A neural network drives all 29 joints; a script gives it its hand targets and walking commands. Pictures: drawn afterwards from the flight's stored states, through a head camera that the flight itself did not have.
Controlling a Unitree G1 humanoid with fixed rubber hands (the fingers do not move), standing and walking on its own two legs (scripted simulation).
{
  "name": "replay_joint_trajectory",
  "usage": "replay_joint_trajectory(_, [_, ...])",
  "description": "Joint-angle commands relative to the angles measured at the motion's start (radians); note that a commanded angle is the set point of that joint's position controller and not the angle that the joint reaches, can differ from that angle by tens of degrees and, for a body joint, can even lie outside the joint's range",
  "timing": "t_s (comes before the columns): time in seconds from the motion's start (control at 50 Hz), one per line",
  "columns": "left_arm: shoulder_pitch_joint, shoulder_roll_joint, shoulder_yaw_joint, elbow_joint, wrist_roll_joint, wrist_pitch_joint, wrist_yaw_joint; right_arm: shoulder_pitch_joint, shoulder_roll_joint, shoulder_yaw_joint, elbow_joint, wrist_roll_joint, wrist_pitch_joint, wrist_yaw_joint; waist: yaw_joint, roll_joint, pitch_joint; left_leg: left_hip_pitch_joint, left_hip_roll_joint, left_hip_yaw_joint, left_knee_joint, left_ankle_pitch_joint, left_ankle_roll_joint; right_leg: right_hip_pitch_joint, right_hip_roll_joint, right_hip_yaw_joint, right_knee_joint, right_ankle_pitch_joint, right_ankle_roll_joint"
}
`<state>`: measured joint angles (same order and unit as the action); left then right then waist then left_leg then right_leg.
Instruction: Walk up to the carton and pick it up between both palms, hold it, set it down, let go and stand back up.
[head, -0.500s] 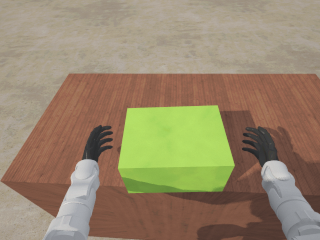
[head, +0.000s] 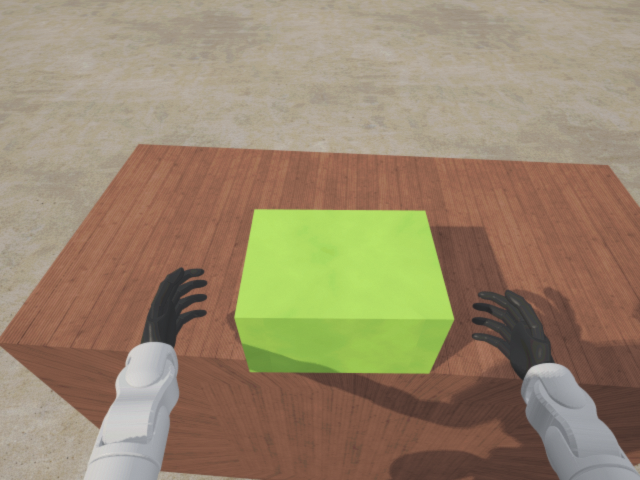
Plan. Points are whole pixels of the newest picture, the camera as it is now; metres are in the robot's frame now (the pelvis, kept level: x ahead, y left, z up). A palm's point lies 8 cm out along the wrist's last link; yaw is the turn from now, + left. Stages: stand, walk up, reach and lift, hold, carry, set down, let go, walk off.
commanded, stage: set down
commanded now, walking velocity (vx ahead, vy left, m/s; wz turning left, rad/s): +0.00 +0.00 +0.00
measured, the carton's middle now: (339, 289) +0.40 +0.03 +0.02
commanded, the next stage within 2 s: let go in 1.94 s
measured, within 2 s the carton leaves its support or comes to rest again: neither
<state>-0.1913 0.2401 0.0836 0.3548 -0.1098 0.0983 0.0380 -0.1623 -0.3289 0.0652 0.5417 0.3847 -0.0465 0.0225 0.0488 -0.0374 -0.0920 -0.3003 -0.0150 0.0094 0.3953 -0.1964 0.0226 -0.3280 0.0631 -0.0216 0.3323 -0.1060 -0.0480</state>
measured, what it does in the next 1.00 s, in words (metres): stands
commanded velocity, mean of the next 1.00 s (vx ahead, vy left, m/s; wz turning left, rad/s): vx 0.00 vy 0.00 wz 0.00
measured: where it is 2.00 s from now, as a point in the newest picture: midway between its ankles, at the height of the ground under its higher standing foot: outside the picture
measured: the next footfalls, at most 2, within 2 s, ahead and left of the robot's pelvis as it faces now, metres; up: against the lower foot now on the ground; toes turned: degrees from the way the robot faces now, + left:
none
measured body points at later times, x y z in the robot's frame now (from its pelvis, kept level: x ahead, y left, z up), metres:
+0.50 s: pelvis +0.01 -0.01 +0.00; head -0.01 +0.00 +0.45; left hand +0.23 +0.26 +0.07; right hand +0.24 -0.21 +0.05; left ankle +0.00 +0.10 -0.74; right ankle +0.03 -0.08 -0.74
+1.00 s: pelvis +0.02 -0.01 +0.00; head +0.03 -0.01 +0.45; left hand +0.22 +0.25 +0.03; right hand +0.22 -0.21 +0.02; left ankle +0.00 +0.10 -0.74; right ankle +0.03 -0.08 -0.74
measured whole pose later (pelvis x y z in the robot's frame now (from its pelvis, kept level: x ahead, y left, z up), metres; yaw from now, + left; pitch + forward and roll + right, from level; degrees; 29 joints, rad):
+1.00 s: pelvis +0.02 -0.01 +0.00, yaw +0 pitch +3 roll +1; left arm 0.36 0.30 0.09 -0.12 -0.17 0.21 -0.02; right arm 0.43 -0.29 0.06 -0.12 0.27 0.10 -0.04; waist 0.05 -0.02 -0.05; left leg -0.17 -0.02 0.01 0.32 -0.19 0.02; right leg -0.23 0.06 -0.02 0.33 -0.15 -0.06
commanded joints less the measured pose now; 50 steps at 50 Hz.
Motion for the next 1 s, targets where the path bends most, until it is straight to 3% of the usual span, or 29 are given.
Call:
replay_joint_trajectory(0.0, [0.026, 0.146, 0.060, -0.374, -0.070, 0.047, -0.038, 0.074, -0.096, -0.069, -0.486, -0.004, -0.027, -0.041, -0.021, 0.035, -0.271, 0.208, -0.005, 0.013, -0.064, 0.343, -0.036, 0.407, -0.035, 0.086, -0.034, 0.151, 0.024])
replay_joint_trajectory(0.06, [0.107, 0.167, 0.078, -0.462, -0.085, 0.063, -0.057, 0.142, -0.078, -0.063, -0.621, -0.002, -0.029, -0.058, -0.015, 0.034, -0.278, 0.197, -0.018, 0.023, -0.054, 0.386, -0.034, 0.450, -0.043, 0.100, -0.025, 0.250, 0.039])
replay_joint_trajectory(0.1, [0.161, 0.174, 0.094, -0.466, -0.106, 0.067, -0.064, 0.164, -0.088, -0.077, -0.724, -0.023, -0.026, -0.072, -0.023, -0.045, -0.244, 0.151, -0.019, 0.008, -0.062, 0.360, -0.023, 0.479, -0.050, 0.100, -0.009, 0.311, 0.053])
replay_joint_trajectory(0.14, [0.226, 0.228, 0.144, -0.543, -0.106, 0.063, -0.069, 0.263, -0.088, -0.044, -0.783, -0.025, -0.010, -0.087, -0.013, -0.045, -0.222, 0.139, -0.029, 0.016, -0.069, 0.355, -0.019, 0.518, -0.081, 0.131, 0.001, 0.368, 0.066])
replay_joint_trajectory(0.16, [0.188, 0.213, 0.135, -0.525, -0.108, 0.058, -0.068, 0.229, -0.068, -0.066, -0.749, -0.031, -0.004, -0.082, -0.015, -0.036, -0.177, 0.141, -0.020, 0.011, -0.082, 0.307, -0.023, 0.460, -0.070, 0.117, -0.015, 0.276, 0.058])
replay_joint_trajectory(0.18, [0.351, 0.199, 0.138, -0.582, -0.103, 0.069, -0.073, 0.394, -0.057, -0.032, -0.795, -0.011, 0.001, -0.085, -0.007, -0.043, -0.180, 0.198, -0.017, 0.011, -0.087, 0.369, -0.024, 0.503, -0.074, 0.118, -0.020, 0.337, 0.057])
replay_joint_trajectory(0.24, [0.297, 0.209, 0.104, -0.601, -0.135, 0.092, -0.082, 0.367, -0.063, -0.055, -0.776, -0.034, 0.048, -0.091, -0.044, -0.012, -0.106, 0.201, -0.004, 0.001, -0.094, 0.306, -0.027, 0.403, -0.077, 0.106, -0.042, 0.174, 0.049])
replay_joint_trajectory(0.26, [0.264, 0.237, 0.130, -0.589, -0.134, 0.076, -0.074, 0.335, -0.061, -0.079, -0.778, -0.043, 0.055, -0.085, -0.013, 0.016, -0.041, 0.186, -0.001, 0.005, -0.112, 0.235, -0.028, 0.339, -0.075, 0.109, -0.070, 0.047, 0.037])
replay_joint_trajectory(0.32, [0.301, 0.232, 0.110, -0.604, -0.156, 0.097, -0.066, 0.378, -0.048, -0.110, -0.836, -0.058, 0.094, -0.077, -0.007, 0.032, 0.025, 0.172, 0.008, 0.016, -0.152, 0.108, -0.019, 0.292, -0.090, 0.120, -0.108, -0.124, 0.030])
replay_joint_trajectory(0.34, [0.199, 0.219, 0.068, -0.596, -0.183, 0.100, -0.063, 0.302, -0.038, -0.127, -0.812, -0.058, 0.109, -0.069, -0.029, 0.024, 0.045, 0.142, 0.019, 0.016, -0.155, 0.053, -0.014, 0.249, -0.084, 0.116, -0.107, -0.179, 0.025])
replay_joint_trajectory(0.36, [0.262, 0.209, 0.049, -0.605, -0.181, 0.104, -0.063, 0.358, -0.020, -0.124, -0.831, -0.070, 0.110, -0.071, -0.044, 0.027, 0.070, 0.149, 0.015, 0.016, -0.157, 0.064, -0.013, 0.258, -0.085, 0.108, -0.116, -0.155, 0.020])
replay_joint_trajectory(0.42, [0.389, 0.219, 0.055, -0.643, -0.183, 0.109, -0.050, 0.447, -0.039, -0.146, -0.908, -0.073, 0.120, -0.055, -0.020, 0.041, 0.040, 0.137, 0.038, 0.003, -0.190, 0.024, -0.010, 0.304, -0.083, 0.110, -0.108, -0.153, 0.012])
replay_joint_trajectory(0.44, [0.262, 0.234, 0.067, -0.649, -0.168, 0.096, -0.034, 0.364, -0.031, -0.142, -0.883, -0.071, 0.130, -0.048, 0.002, 0.105, 0.028, 0.059, 0.041, 0.003, -0.194, -0.009, -0.007, 0.314, -0.074, 0.113, -0.079, -0.158, 0.010])
replay_joint_trajectory(0.46, [0.385, 0.202, 0.047, -0.680, -0.157, 0.109, -0.037, 0.475, -0.059, -0.160, -0.893, -0.054, 0.119, -0.048, -0.030, 0.088, 0.011, 0.059, 0.068, -0.012, -0.202, 0.002, 0.001, 0.422, -0.050, 0.094, -0.061, -0.036, 0.021])
replay_joint_trajectory(0.5, [0.471, 0.206, 0.061, -0.661, -0.165, 0.106, -0.049, 0.523, -0.038, -0.142, -0.933, -0.058, 0.124, -0.056, -0.019, 0.059, 0.069, 0.076, 0.054, -0.006, -0.200, 0.042, -0.004, 0.386, -0.062, 0.104, -0.095, -0.045, 0.023])
replay_joint_trajectory(0.56, [0.431, 0.217, 0.065, -0.612, -0.151, 0.121, -0.052, 0.522, -0.040, -0.150, -0.882, -0.075, 0.135, -0.053, -0.013, 0.070, 0.079, 0.047, 0.060, -0.012, -0.203, -0.015, 0.008, 0.397, -0.062, 0.105, -0.082, -0.064, 0.023])
replay_joint_trajectory(0.58, [0.379, 0.223, 0.053, -0.668, -0.150, 0.103, -0.049, 0.452, -0.040, -0.143, -0.955, -0.069, 0.127, -0.056, -0.016, 0.073, 0.060, -0.016, 0.066, -0.010, -0.222, -0.103, 0.026, 0.419, -0.049, 0.094, -0.066, -0.102, 0.031])
replay_joint_trajectory(0.6, [0.455, 0.203, 0.042, -0.600, -0.148, 0.116, -0.064, 0.522, -0.013, -0.135, -0.907, -0.087, 0.138, -0.059, -0.021, 0.036, 0.112, 0.004, 0.065, -0.014, -0.226, -0.097, 0.024, 0.417, -0.061, 0.108, -0.084, -0.098, 0.033])
replay_joint_trajectory(0.64, [0.378, 0.226, 0.031, -0.708, -0.175, 0.078, -0.050, 0.456, -0.018, -0.150, -0.998, -0.093, 0.123, -0.058, -0.005, 0.072, 0.048, -0.005, 0.063, -0.012, -0.214, -0.072, 0.020, 0.405, -0.056, 0.098, -0.070, -0.118, 0.022])
replay_joint_trajectory(0.66, [0.433, 0.212, 0.034, -0.607, -0.146, 0.095, -0.056, 0.509, -0.008, -0.136, -0.918, -0.096, 0.134, -0.056, -0.011, 0.078, 0.132, -0.059, 0.078, -0.024, -0.236, -0.142, 0.027, 0.431, -0.059, 0.103, -0.068, -0.128, 0.030])
replay_joint_trajectory(0.7, [0.396, 0.226, 0.030, -0.676, -0.162, 0.062, -0.053, 0.496, 0.003, -0.142, -0.959, -0.108, 0.126, -0.059, -0.008, 0.049, 0.063, -0.033, 0.077, -0.013, -0.220, -0.092, 0.025, 0.434, -0.057, 0.097, -0.062, -0.099, 0.037])
replay_joint_trajectory(0.72, [0.427, 0.242, 0.043, -0.595, -0.147, 0.070, -0.057, 0.515, 0.019, -0.132, -0.883, -0.123, 0.139, -0.060, -0.005, 0.060, 0.095, -0.029, 0.065, -0.006, -0.217, -0.097, 0.022, 0.410, -0.069, 0.106, -0.073, -0.121, 0.028])
replay_joint_trajectory(0.78, [0.473, 0.229, 0.052, -0.591, -0.137, 0.076, -0.061, 0.536, 0.008, -0.145, -0.875, -0.138, 0.122, -0.060, -0.010, 0.050, 0.066, 0.073, 0.040, -0.001, -0.185, 0.025, -0.004, 0.358, -0.085, 0.104, -0.093, -0.096, 0.022])
replay_joint_trajectory(0.8, [0.483, 0.222, 0.028, -0.675, -0.140, 0.073, -0.052, 0.559, 0.004, -0.139, -0.900, -0.130, 0.117, -0.055, -0.006, 0.055, 0.074, 0.102, 0.039, -0.007, -0.180, 0.072, -0.014, 0.339, -0.080, 0.098, -0.096, -0.088, 0.016])
replay_joint_trajectory(0.82, [0.483, 0.209, 0.004, -0.601, -0.155, 0.084, -0.063, 0.539, 0.008, -0.156, -0.859, -0.141, 0.123, -0.060, -0.023, 0.040, 0.051, 0.137, 0.038, -0.012, -0.167, 0.094, -0.018, 0.336, -0.081, 0.096, -0.093, -0.057, 0.020])
replay_joint_trajectory(0.84, [0.520, 0.218, 0.029, -0.661, -0.131, 0.070, -0.053, 0.596, 0.013, -0.141, -0.887, -0.120, 0.102, -0.053, -0.003, 0.057, 0.032, 0.175, 0.029, -0.005, -0.144, 0.170, -0.025, 0.337, -0.081, 0.105, -0.104, -0.021, 0.015])
replay_joint_trajectory(0.88, [0.531, 0.212, 0.031, -0.596, -0.111, 0.084, -0.066, 0.599, 0.012, -0.136, -0.839, -0.137, 0.107, -0.053, -0.005, 0.066, 0.036, 0.192, 0.017, 0.002, -0.133, 0.167, -0.029, 0.320, -0.081, 0.096, -0.109, -0.041, 0.018])
replay_joint_trajectory(0.92, [0.578, 0.195, 0.012, -0.571, -0.117, 0.082, -0.072, 0.635, 0.014, -0.136, -0.824, -0.155, 0.106, -0.054, -0.021, 0.017, 0.056, 0.212, 0.029, -0.010, -0.124, 0.229, -0.032, 0.301, -0.072, 0.086, -0.106, -0.001, 0.022])
replay_joint_trajectory(0.98, [0.578, 0.216, 0.026, -0.643, -0.098, 0.056, -0.060, 0.657, 0.027, -0.116, -0.830, -0.146, 0.088, -0.054, -0.001, 0.069, 0.034, 0.222, 0.018, -0.006, -0.112, 0.264, -0.035, 0.308, -0.078, 0.094, -0.106, 0.040, 0.016])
